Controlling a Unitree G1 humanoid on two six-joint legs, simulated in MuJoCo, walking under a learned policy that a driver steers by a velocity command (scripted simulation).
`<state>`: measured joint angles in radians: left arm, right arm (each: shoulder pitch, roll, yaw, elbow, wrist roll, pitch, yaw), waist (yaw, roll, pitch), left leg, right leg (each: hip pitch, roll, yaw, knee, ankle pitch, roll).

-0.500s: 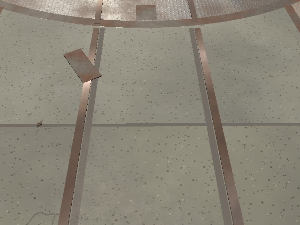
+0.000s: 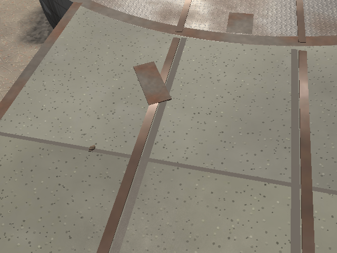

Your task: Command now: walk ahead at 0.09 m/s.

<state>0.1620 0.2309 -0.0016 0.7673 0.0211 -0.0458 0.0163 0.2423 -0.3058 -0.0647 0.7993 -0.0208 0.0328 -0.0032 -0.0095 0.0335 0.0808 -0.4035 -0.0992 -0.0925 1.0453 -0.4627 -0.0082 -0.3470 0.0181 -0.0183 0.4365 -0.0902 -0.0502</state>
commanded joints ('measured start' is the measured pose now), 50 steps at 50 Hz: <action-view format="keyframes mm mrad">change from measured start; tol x32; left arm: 1 6 107 19 -14 4 -7 -8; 50 54 196 64 5 -2 71 19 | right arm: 1 166 -8 11 11 -6 22 -2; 50 10 -55 16 5 -7 -12 -9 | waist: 1 -53 -189 -175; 11 -33 181 -46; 26 7 131 -113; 29 65 -355 -116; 50 4 -92 -58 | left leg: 1 145 36 54 -197 16 -12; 11 269 385 -307 -866 5 196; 16 222 340 -26 -751 667 220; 24 351 380 49 -620 764 200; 27 241 342 130 -447 585 99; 29 -175 77 194 -78 -193 -17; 50 257 70 78 -588 91 71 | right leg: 1 67 -185 191 -134 393 -144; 9 -105 -135 370 -160 -270 -62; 15 -150 39 64 680 -355 45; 25 12 24 -67 198 -344 44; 30 327 -388 501 -99 533 -267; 47 163 -209 256 -107 155 -150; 50 90 -178 280 -93 -367 -120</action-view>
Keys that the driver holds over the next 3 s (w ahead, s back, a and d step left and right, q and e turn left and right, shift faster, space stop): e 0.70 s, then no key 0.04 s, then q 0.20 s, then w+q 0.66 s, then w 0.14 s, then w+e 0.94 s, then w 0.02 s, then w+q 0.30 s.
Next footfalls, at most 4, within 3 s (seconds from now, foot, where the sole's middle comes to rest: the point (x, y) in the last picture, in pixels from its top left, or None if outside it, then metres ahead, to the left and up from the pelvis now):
0.18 left None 0.05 0.11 -0.77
0.56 right None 0.00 -0.11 -0.77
1.02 left None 0.07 0.06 -0.77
1.38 right None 0.16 -0.20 -0.77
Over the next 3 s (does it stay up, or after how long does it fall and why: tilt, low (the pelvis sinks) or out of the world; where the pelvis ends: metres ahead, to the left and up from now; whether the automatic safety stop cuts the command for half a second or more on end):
stays up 0.95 -0.18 -0.01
